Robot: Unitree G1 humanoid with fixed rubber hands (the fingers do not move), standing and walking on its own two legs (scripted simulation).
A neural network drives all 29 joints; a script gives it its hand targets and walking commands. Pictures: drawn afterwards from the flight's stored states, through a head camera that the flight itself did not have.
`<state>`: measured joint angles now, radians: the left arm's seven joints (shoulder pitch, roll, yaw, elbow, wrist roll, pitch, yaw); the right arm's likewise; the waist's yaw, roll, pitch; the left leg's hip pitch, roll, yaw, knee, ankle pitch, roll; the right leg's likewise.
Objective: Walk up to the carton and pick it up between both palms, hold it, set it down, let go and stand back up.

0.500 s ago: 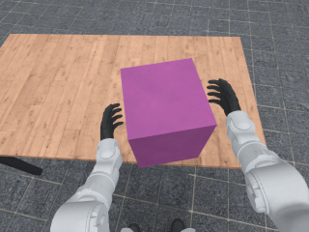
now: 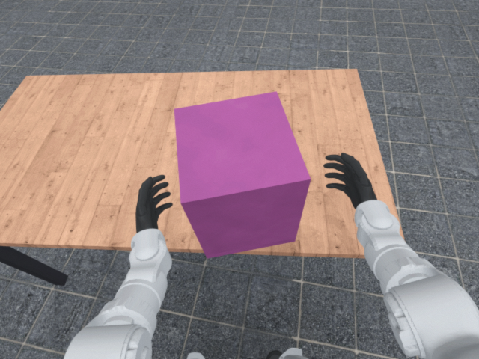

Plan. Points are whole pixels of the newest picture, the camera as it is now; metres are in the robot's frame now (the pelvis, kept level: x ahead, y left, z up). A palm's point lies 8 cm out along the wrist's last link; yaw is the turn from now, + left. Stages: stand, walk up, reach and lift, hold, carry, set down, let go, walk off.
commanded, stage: set down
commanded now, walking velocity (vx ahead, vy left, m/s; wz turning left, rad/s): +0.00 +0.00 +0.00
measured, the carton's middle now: (239, 180) +0.48 +0.04 -0.04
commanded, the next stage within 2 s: none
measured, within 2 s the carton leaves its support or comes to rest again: neither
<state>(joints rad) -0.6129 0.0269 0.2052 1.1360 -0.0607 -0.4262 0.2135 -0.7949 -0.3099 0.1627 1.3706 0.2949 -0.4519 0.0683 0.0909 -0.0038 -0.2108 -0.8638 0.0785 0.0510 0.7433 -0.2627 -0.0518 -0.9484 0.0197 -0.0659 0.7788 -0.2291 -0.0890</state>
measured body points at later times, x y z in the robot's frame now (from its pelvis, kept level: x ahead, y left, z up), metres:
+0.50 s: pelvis +0.00 +0.01 +0.00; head +0.07 -0.01 +0.45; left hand +0.33 +0.21 -0.01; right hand +0.38 -0.21 -0.02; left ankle +0.04 +0.18 -0.69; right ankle +0.07 -0.05 -0.69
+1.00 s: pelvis +0.02 +0.03 +0.02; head +0.06 +0.03 +0.47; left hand +0.27 +0.23 -0.01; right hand +0.30 -0.21 -0.02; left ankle +0.04 +0.18 -0.69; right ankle +0.07 -0.05 -0.69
